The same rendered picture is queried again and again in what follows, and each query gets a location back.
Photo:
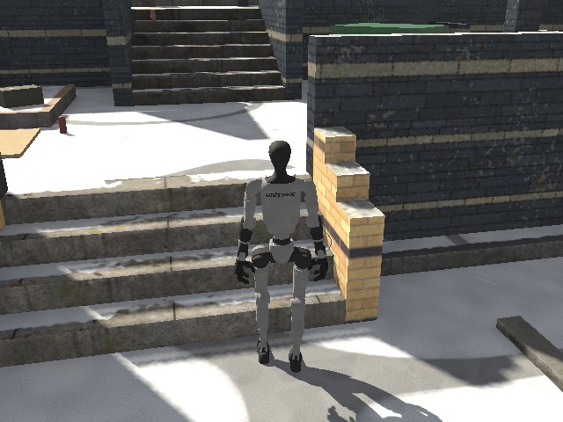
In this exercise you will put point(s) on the robot right hand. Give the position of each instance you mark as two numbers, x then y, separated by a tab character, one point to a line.
322	268

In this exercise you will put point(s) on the left robot forearm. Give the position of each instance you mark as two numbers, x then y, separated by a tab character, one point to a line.
243	242

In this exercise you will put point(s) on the robot left upper arm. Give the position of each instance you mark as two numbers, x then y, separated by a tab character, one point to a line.
250	199

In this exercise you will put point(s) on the right robot forearm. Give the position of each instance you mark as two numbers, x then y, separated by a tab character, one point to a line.
318	240

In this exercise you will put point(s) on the robot right upper arm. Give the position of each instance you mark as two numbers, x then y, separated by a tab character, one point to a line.
311	201

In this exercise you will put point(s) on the left robot foot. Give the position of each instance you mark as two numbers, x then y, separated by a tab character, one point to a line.
263	356

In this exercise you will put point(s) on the robot left hand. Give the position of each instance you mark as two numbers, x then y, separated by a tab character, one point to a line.
239	271

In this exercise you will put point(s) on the right robot shin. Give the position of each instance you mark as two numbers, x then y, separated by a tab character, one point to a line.
297	327

